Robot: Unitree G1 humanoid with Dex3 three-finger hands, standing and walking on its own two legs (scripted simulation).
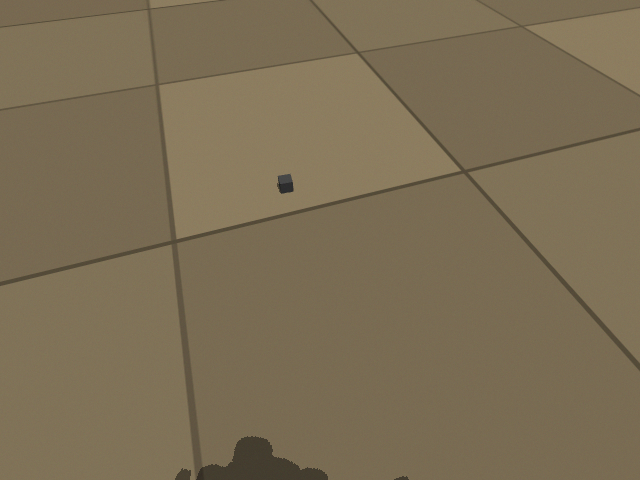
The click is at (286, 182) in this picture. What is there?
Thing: cube
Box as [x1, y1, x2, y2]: [278, 174, 293, 193]
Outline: 290,174 278,176 281,193 293,191
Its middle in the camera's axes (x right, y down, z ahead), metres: -0.17 -0.26 +1.83
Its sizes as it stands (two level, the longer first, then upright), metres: 0.061 0.061 0.061
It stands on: the floor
